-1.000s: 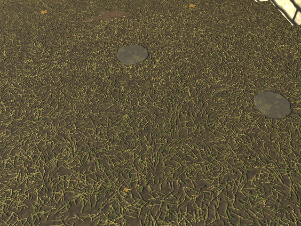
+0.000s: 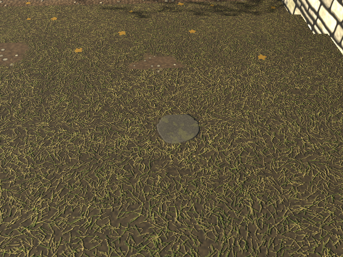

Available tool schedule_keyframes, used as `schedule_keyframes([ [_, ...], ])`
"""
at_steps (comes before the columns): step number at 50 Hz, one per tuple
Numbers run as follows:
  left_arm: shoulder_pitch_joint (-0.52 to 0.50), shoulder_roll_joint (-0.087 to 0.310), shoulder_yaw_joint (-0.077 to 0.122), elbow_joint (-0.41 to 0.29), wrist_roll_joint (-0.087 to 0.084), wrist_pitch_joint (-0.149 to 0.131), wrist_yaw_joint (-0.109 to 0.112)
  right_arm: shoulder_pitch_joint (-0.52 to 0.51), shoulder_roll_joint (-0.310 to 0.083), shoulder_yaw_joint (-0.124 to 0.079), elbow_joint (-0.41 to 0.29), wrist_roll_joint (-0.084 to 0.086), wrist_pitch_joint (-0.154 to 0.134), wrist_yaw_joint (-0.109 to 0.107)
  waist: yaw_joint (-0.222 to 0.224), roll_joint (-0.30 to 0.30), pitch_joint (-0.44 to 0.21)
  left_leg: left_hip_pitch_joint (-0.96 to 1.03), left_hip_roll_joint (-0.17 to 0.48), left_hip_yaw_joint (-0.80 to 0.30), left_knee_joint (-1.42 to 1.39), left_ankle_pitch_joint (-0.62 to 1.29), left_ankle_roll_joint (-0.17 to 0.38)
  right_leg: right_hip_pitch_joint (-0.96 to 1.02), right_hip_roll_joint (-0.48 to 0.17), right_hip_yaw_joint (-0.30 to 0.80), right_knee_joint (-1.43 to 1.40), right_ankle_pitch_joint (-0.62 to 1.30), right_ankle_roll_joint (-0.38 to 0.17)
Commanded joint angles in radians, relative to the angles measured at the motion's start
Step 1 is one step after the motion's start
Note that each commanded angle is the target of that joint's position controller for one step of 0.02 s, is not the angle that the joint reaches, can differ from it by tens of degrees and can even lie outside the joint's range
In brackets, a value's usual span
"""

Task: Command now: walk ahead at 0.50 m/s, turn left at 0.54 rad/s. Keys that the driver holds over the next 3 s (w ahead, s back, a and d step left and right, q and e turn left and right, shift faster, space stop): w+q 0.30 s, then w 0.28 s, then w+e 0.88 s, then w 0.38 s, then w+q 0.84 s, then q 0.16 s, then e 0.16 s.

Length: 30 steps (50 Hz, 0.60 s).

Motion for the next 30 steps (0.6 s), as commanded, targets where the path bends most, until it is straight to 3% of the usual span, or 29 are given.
schedule_keyframes([
  [1, -0.315, 0.087, 0.014, -0.222, -0.059, -0.024, -0.001, 0.338, -0.070, -0.014, 0.086, 0.032, -0.039, -0.006, -0.149, 0.069, 0.071, 0.509, 0.339, -0.745, -0.316, 0.427, 0.355, -0.861, 0.041, 0.239, 0.331, 0.007, 0.021],
  [2, -0.252, 0.075, 0.008, -0.210, -0.024, -0.010, 0.017, 0.233, 0.007, 0.028, 0.067, 0.020, -0.013, -0.003, -0.056, -0.076, 0.040, 0.316, 0.305, -0.682, -0.273, 0.244, 0.319, -0.792, 0.019, 0.264, 0.203, 0.150, 0.007],
  [3, -0.178, 0.047, -0.008, -0.184, 0.006, 0.003, 0.025, 0.108, 0.017, 0.047, 0.031, -0.002, 0.008, 0.007, 0.030, -0.025, 0.070, 0.079, 0.281, -0.625, -0.293, 0.210, 0.316, -0.664, -0.005, 0.240, 0.121, 0.188, -0.002],
  [4, -0.152, 0.029, -0.015, -0.176, 0.019, 0.021, 0.027, 0.044, -0.001, 0.051, 0.015, -0.006, 0.027, 0.012, 0.061, 0.007, 0.074, -0.080, 0.221, -0.549, -0.319, 0.103, 0.306, -0.572, -0.005, 0.198, 0.063, 0.197, 0.000],
  [5, -0.103, -0.006, -0.038, -0.169, 0.044, 0.030, 0.015, 0.003, 0.012, 0.061, -0.004, -0.014, 0.034, -0.003, 0.081, -0.002, 0.057, -0.233, 0.143, -0.452, -0.280, 0.030, 0.268, -0.460, -0.018, 0.163, 0.013, 0.432, -0.017],
  [6, -0.055, -0.028, -0.046, -0.172, 0.035, 0.026, 0.012, -0.006, -0.007, 0.063, -0.023, -0.014, 0.029, -0.010, 0.108, 0.000, 0.024, -0.413, 0.077, -0.349, -0.255, 0.029, 0.242, -0.246, -0.003, 0.084, -0.034, 0.568, -0.014],
  [7, -0.076, 0.000, -0.048, -0.171, 0.029, 0.013, 0.002, 0.057, 0.033, 0.078, -0.015, -0.015, 0.009, -0.042, 0.051, -0.025, 0.032, -0.360, 0.007, -0.274, -0.176, 0.006, 0.188, -0.260, -0.028, 0.125, -0.200, 0.935, 0.007],
  [8, -0.098, -0.006, -0.057, -0.168, 0.007, 0.015, -0.005, 0.064, -0.002, 0.068, -0.014, 0.001, 0.007, -0.061, 0.016, -0.052, 0.035, -0.438, -0.042, -0.176, -0.116, -0.101, 0.126, -0.096, -0.023, 0.073, -0.468, 1.123, 0.024],
  [9, -0.152, -0.016, -0.058, -0.194, -0.020, 0.030, -0.010, 0.114, -0.069, 0.061, 0.008, -0.001, 0.013, -0.050, 0.011, -0.017, 0.042, -0.548, -0.041, -0.170, -0.136, -0.170, 0.120, 0.091, 0.016, 0.003, -0.504, 1.081, 0.047],
  [10, -0.189, 0.003, -0.055, -0.215, -0.030, 0.044, -0.017, 0.170, -0.106, 0.054, 0.028, -0.010, 0.013, -0.029, -0.007, 0.016, 0.078, -0.552, -0.008, -0.242, -0.111, -0.242, 0.137, 0.123, 0.019, 0.012, -0.504, 1.015, 0.058],
  [11, -0.186, 0.034, -0.044, -0.215, -0.028, 0.047, -0.011, 0.229, -0.105, 0.057, 0.044, -0.004, 0.008, -0.007, -0.010, 0.014, 0.101, -0.508, 0.008, -0.296, -0.079, -0.284, 0.145, 0.148, 0.018, 0.011, -0.542, 0.958, 0.056],
  [12, -0.175, 0.070, -0.036, -0.210, -0.016, 0.045, -0.005, 0.279, -0.096, 0.063, 0.049, 0.015, 0.010, 0.006, -0.011, -0.015, 0.135, -0.404, 0.013, -0.353, -0.010, -0.336, 0.148, 0.133, 0.016, 0.022, -0.691, 0.935, 0.048],
  [13, -0.157, 0.066, -0.037, -0.193, -0.003, 0.043, -0.004, 0.314, -0.093, 0.066, 0.071, 0.034, 0.028, 0.015, -0.009, -0.021, 0.142, -0.262, 0.001, -0.400, 0.066, -0.344, 0.152, 0.144, 0.011, 0.041, -0.880, 0.960, 0.039],
  [14, -0.082, 0.088, -0.024, -0.155, -0.001, 0.042, 0.003, 0.306, -0.116, 0.063, 0.077, 0.045, 0.047, 0.032, 0.026, -0.013, 0.149, -0.162, -0.008, -0.425, 0.190, -0.242, 0.159, 0.197, -0.001, 0.027, -0.988, 0.974, 0.017],
  [15, 0.048, 0.142, 0.003, -0.124, -0.002, 0.036, 0.014, 0.285, -0.125, 0.063, 0.066, 0.031, 0.056, 0.052, 0.098, -0.029, 0.110, -0.145, -0.003, -0.411, 0.370, -0.007, 0.112, 0.321, -0.058, 0.021, -0.953, 0.963, -0.049],
  [16, 0.248, 0.183, 0.030, -0.086, -0.004, 0.022, 0.003, 0.383, -0.008, 0.084, 0.077, 0.000, 0.049, 0.073, 0.108, -0.112, -0.155, -0.348, -0.057, -0.305, 0.711, 0.082, 0.016, 0.724, -0.206, 0.124, -0.574, 1.348, -0.248],
  [17, 0.350, 0.218, 0.042, -0.058, 0.005, 0.027, -0.020, 0.517, 0.067, 0.094, 0.103, 0.005, 0.052, 0.076, 0.090, -0.255, -0.364, -0.595, -0.118, -0.177, 1.115, -0.307, -0.045, 0.978, -0.395, 0.342, -0.451, 1.563, -0.464],
  [18, 0.332, 0.223, 0.051, -0.064, 0.020, 0.042, -0.011, 0.348, 0.011, 0.087, 0.000, 0.008, 0.060, 0.071, 0.150, -0.144, -0.289, -0.796, -0.096, -0.143, 1.229, -0.271, -0.078, 0.911, -0.417, 0.508, -0.560, 1.298, -0.456],
  [19, 0.215, 0.236, 0.062, -0.061, -0.001, 0.046, -0.007, 0.184, -0.011, 0.069, -0.056, 0.018, 0.065, 0.050, 0.146, -0.140, -0.099, -0.994, -0.011, -0.151, 1.234, -0.134, -0.095, 0.691, -0.475, 0.634, -0.731, 0.614, -0.434],
  [20, 0.105, 0.016, -0.011, -0.092, -0.006, 0.015, 0.015, -0.004, 0.006, 0.081, -0.091, -0.009, 0.054, 0.006, 0.134, 0.085, 0.018, -0.952, 0.101, -0.260, 0.794, 0.205, -0.071, 0.471, -0.434, 0.540, -0.889, 0.407, -0.346],
  [21, 0.026, -0.034, -0.035, -0.086, -0.009, 0.004, 0.017, -0.011, 0.028, 0.085, -0.077, -0.013, 0.065, -0.007, 0.059, 0.024, 0.083, -0.742, 0.186, -0.245, 0.571, 0.348, -0.046, 0.216, -0.391, 0.449, -0.964, 0.456, -0.352],
  [22, -0.045, -0.069, -0.045, -0.105, -0.022, -0.003, 0.025, 0.004, -0.004, 0.074, -0.046, -0.010, 0.071, -0.002, 0.022, 0.011, 0.121, -0.493, 0.229, -0.199, 0.285, 0.420, -0.042, -0.035, -0.323, 0.321, -1.056, 0.547, -0.356],
  [23, -0.004, -0.027, -0.031, -0.070, -0.048, -0.014, 0.028, -0.009, 0.023, 0.073, -0.035, -0.020, 0.087, 0.007, 0.012, -0.084, 0.117, -0.395, 0.219, -0.126, 0.197, 0.421, -0.039, -0.080, -0.261, 0.249, -1.065, 0.562, -0.352],
  [24, -0.012, 0.004, -0.025, -0.052, -0.057, -0.027, 0.035, -0.003, 0.059, 0.091, -0.040, -0.016, 0.100, 0.023, -0.008, -0.083, 0.081, -0.286, 0.224, -0.092, 0.091, 0.423, -0.031, -0.122, -0.237, 0.202, -1.074, 0.536, -0.311],
  [25, -0.022, 0.050, -0.010, -0.047, -0.064, -0.036, 0.032, -0.022, 0.056, 0.093, -0.043, -0.005, 0.105, 0.033, -0.002, -0.028, 0.081, -0.183, 0.199, -0.055, -0.024, 0.426, -0.032, -0.166, -0.212, 0.147, -1.076, 0.550, -0.285],
  [27, 0.010, 0.141, 0.023, -0.026, -0.049, -0.036, 0.018, -0.109, 0.031, 0.092, -0.085, 0.009, 0.110, 0.045, 0.026, -0.025, 0.082, -0.127, 0.142, -0.028, -0.132, 0.497, -0.025, -0.107, -0.218, 0.120, -1.053, 0.641, -0.278],
  [28, 0.013, 0.152, 0.028, -0.016, -0.038, -0.035, 0.010, -0.135, 0.013, 0.088, -0.097, 0.009, 0.108, 0.042, 0.026, -0.022, 0.081, -0.143, 0.139, -0.054, -0.177, 0.536, -0.015, -0.038, -0.234, 0.109, -1.036, 0.679, -0.272],
  [30, 0.052, 0.136, 0.032, 0.009, -0.037, -0.030, 0.006, -0.210, -0.037, 0.068, -0.121, 0.008, 0.103, 0.028, 0.046, -0.036, 0.086, -0.165, 0.116, -0.043, -0.238, 0.537, -0.001, 0.084, -0.229, 0.089, -0.988, 0.695, -0.250],
])
Next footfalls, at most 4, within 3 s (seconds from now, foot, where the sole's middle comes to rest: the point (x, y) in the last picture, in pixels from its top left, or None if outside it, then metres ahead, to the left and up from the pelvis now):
0.30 right None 0.34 -0.12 -0.90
0.68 left None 0.56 0.21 -0.90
1.18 right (178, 218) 0.76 -0.03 -0.90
1.62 left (139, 183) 1.07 0.18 -1.07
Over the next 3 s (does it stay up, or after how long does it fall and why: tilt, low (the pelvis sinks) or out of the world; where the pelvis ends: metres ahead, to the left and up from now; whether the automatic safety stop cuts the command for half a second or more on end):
stays up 1.66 0.06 -0.42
